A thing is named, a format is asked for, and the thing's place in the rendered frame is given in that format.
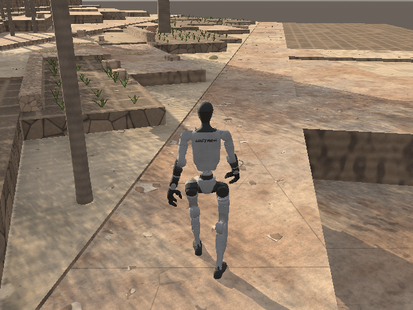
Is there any right robot forearm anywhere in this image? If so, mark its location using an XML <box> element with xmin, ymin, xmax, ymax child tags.
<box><xmin>229</xmin><ymin>154</ymin><xmax>239</xmax><ymax>174</ymax></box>

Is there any robot left foot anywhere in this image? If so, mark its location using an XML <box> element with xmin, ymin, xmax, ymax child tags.
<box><xmin>193</xmin><ymin>240</ymin><xmax>202</xmax><ymax>256</ymax></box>

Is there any robot right hand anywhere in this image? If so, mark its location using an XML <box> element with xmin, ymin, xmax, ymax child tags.
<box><xmin>225</xmin><ymin>172</ymin><xmax>240</xmax><ymax>184</ymax></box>

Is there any robot right foot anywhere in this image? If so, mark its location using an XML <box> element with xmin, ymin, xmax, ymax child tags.
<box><xmin>214</xmin><ymin>262</ymin><xmax>227</xmax><ymax>279</ymax></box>

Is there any left robot forearm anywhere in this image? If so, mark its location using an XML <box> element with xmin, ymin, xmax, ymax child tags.
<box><xmin>169</xmin><ymin>158</ymin><xmax>183</xmax><ymax>190</ymax></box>

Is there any robot left upper arm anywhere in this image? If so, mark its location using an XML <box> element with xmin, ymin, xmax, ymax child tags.
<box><xmin>176</xmin><ymin>130</ymin><xmax>192</xmax><ymax>167</ymax></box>

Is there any robot foot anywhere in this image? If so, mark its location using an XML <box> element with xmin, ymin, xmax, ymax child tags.
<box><xmin>193</xmin><ymin>240</ymin><xmax>202</xmax><ymax>256</ymax></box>
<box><xmin>214</xmin><ymin>262</ymin><xmax>227</xmax><ymax>279</ymax></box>

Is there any robot right upper arm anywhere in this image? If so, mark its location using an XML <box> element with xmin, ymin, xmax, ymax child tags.
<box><xmin>219</xmin><ymin>129</ymin><xmax>236</xmax><ymax>163</ymax></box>

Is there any robot left hand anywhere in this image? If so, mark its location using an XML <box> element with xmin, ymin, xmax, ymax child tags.
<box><xmin>167</xmin><ymin>188</ymin><xmax>182</xmax><ymax>207</ymax></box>

